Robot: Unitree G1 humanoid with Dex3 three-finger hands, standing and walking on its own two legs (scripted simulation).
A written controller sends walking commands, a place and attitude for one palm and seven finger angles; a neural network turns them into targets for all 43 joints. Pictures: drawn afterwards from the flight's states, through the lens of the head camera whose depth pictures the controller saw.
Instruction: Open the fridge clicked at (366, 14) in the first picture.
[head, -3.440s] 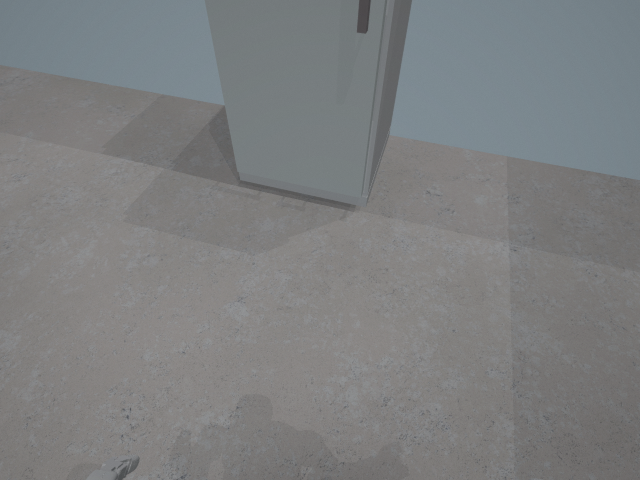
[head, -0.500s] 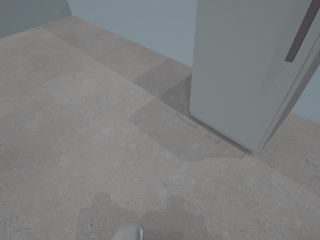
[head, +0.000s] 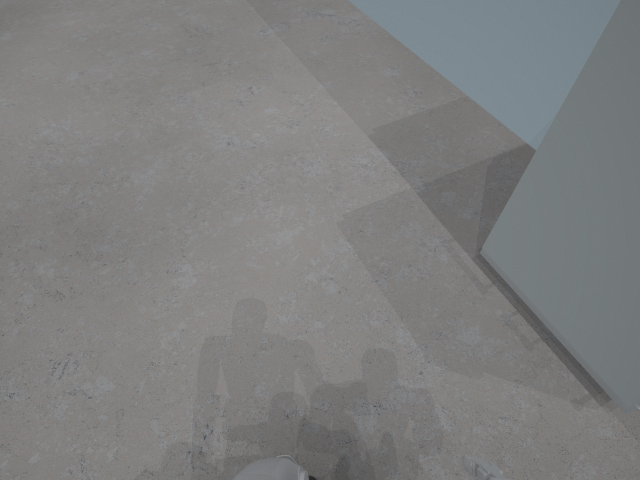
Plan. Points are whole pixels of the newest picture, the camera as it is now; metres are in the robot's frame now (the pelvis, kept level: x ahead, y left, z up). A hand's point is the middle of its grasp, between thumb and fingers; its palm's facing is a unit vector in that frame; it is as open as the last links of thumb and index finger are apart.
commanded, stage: walk to a spot facing it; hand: right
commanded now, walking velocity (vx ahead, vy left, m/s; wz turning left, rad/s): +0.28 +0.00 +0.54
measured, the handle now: out of the picture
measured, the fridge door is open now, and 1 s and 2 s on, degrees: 0 0 0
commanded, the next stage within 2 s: turn to face it in 0.14 s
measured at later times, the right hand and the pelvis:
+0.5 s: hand (509, 445) +0.21 -0.25 -0.17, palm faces -0.02 +0.98 -0.20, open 7.4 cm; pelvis +0.20 -0.06 +0.01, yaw +7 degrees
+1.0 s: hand (509, 358) +0.32 -0.25 -0.12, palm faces +0.15 +0.95 -0.26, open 7.4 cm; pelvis +0.21 -0.04 +0.03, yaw -9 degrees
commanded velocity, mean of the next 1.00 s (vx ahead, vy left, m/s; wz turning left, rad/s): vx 0.05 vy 0.00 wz -0.37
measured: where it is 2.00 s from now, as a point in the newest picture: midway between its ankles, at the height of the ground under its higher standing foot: (354, 469)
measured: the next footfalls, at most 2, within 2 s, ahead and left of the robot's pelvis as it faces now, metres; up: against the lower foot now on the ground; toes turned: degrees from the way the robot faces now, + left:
right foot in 0.42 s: +0.32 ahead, -0.13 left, +0.00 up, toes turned +1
left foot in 1.04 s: +0.26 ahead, +0.09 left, +0.00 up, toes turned -11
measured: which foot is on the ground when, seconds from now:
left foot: down 0.00-0.44, up 0.46-1.00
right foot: up 0.00-0.40, down 0.42-1.00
